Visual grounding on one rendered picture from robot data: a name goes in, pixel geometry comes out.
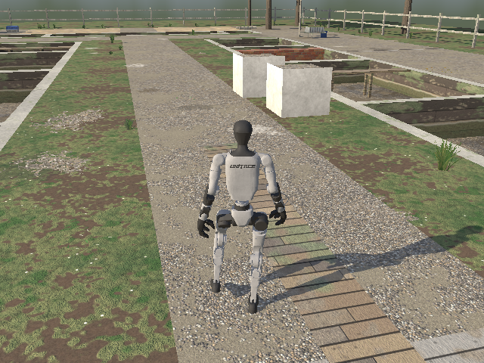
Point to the robot left foot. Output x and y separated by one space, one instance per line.
215 286

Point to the robot left forearm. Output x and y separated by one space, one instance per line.
206 205

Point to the robot right upper arm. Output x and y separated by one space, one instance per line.
266 161

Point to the robot left shin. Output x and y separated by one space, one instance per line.
218 255

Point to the left robot hand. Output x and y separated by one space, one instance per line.
201 227

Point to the right robot hand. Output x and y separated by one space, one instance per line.
276 214

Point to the robot left upper arm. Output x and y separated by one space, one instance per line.
215 172

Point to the robot right forearm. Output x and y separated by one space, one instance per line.
278 201

